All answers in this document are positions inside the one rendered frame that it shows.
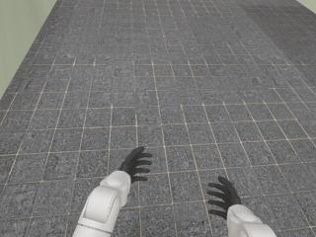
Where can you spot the robot left hand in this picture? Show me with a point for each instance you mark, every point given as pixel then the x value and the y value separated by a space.
pixel 131 162

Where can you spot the robot right hand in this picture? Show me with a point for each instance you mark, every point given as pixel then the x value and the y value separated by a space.
pixel 230 197

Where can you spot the robot left forearm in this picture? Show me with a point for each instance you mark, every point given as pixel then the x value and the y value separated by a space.
pixel 101 210

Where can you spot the robot right forearm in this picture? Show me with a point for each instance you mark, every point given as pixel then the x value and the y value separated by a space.
pixel 241 222

